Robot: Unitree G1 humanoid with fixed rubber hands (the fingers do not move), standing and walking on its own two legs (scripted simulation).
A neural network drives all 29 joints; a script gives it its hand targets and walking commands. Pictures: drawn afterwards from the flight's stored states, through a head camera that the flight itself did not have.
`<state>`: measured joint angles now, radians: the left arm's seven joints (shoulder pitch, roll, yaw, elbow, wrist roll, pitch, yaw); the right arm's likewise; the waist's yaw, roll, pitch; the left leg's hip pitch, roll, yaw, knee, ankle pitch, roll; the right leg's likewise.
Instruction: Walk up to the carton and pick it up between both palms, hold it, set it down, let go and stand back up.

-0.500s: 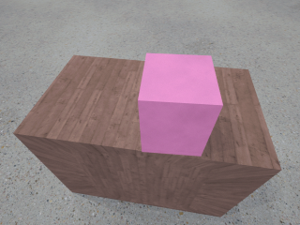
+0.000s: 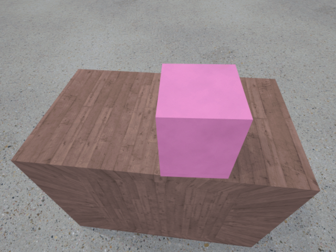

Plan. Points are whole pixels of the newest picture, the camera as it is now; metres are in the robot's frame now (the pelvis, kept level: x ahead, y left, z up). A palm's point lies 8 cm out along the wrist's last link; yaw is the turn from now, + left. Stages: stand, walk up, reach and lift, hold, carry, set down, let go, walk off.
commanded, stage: walk up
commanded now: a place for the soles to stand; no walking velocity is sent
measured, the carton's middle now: (196, 122) +0.45 -0.05 +0.05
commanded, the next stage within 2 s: none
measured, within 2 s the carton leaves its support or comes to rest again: neither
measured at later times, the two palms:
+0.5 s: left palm (86, 242) +0.18 +0.24 -0.12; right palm out of the picture +0.08 -0.22 -0.13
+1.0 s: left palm out of the picture +0.13 +0.27 -0.11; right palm out of the picture +0.06 -0.24 -0.11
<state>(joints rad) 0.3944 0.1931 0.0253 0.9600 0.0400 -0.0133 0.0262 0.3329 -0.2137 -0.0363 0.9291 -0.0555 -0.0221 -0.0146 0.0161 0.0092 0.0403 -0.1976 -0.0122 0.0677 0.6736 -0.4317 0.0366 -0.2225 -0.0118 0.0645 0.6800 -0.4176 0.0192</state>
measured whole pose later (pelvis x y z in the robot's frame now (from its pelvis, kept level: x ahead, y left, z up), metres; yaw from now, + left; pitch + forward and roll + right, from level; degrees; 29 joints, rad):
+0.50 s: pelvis +0.04 +0.02 -0.01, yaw -6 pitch -4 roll +0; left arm 0.14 0.22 -0.01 0.82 0.02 0.02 0.03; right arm 0.26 -0.20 0.02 0.84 -0.02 0.00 -0.03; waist 0.00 -0.01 0.13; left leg -0.26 0.02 0.03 0.73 -0.37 0.00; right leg -0.36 0.00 -0.02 0.74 -0.32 -0.02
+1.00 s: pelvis -0.01 +0.02 +0.00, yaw -6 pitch -4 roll +0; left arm 0.16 0.26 0.02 0.80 0.02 0.05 -0.01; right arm 0.23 -0.25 0.00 0.78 0.00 0.00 -0.02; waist 0.01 -0.01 0.10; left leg -0.31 0.02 0.04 0.67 -0.30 0.01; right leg -0.37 0.01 0.00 0.66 -0.25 -0.02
